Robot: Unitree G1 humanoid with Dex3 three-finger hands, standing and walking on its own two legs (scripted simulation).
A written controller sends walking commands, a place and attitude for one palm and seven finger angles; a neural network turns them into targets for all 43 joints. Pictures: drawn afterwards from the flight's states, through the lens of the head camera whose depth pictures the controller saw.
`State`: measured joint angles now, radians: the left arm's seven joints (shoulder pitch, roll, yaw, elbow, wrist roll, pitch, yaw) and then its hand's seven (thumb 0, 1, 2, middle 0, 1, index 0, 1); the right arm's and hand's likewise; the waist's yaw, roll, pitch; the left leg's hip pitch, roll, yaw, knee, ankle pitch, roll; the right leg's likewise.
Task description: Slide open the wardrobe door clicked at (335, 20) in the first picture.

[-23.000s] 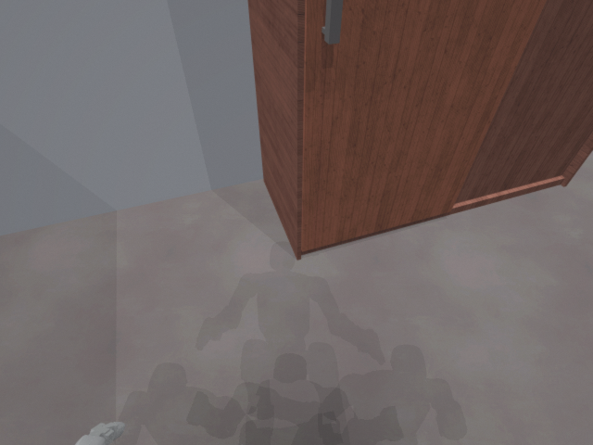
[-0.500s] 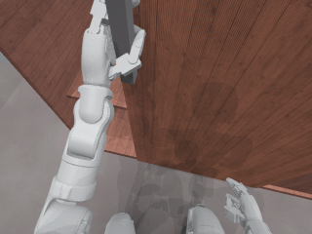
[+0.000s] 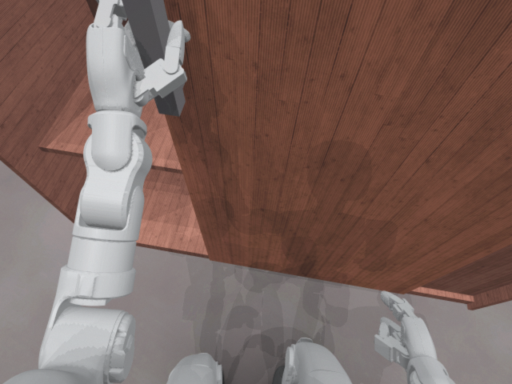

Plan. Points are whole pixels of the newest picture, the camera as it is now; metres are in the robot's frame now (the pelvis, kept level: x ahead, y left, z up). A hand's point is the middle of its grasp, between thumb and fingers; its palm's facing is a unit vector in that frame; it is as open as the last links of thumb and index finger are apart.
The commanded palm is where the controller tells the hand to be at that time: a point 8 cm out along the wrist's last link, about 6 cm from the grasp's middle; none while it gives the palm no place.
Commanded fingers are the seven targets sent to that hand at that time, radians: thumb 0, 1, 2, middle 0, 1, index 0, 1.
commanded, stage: step sideways, sliding the door along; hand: left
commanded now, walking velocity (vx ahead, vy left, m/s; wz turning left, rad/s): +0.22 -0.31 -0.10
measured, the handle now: (157, 14) +0.45 +0.18 +0.26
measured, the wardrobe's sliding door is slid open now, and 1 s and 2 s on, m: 0.45 0.45 0.44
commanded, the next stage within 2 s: stop walking and hold the door there in 0.06 s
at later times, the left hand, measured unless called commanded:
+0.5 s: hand (172, 61) +0.41 +0.16 +0.23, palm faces +0.50 -0.83 -0.24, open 6.7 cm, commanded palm +0.37 +0.20 +0.20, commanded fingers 0.00 0.90 0.90 -0.45 -1.40 -0.45 -1.40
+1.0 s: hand (174, 62) +0.41 +0.15 +0.23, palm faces +0.44 -0.88 -0.18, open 6.6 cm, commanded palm +0.37 +0.19 +0.20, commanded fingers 0.00 0.90 0.90 -0.45 -1.40 -0.45 -1.40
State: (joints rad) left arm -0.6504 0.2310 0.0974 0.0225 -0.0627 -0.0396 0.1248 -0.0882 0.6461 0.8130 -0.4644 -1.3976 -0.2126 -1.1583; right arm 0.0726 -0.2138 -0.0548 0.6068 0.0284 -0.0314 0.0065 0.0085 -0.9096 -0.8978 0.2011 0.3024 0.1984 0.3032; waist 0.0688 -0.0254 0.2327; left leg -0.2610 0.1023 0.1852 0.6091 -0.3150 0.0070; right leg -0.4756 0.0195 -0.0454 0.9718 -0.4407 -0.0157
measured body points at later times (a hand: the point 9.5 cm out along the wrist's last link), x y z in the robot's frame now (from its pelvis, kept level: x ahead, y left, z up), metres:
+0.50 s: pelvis +0.00 -0.12 +0.00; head +0.04 -0.16 +0.45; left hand +0.38 +0.20 +0.24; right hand +0.16 -0.41 -0.11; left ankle +0.02 -0.01 -0.68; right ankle +0.03 -0.28 -0.73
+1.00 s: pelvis -0.04 -0.11 +0.00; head -0.03 -0.12 +0.45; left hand +0.38 +0.20 +0.24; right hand -0.01 -0.39 -0.12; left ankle +0.03 -0.02 -0.73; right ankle -0.05 -0.23 -0.73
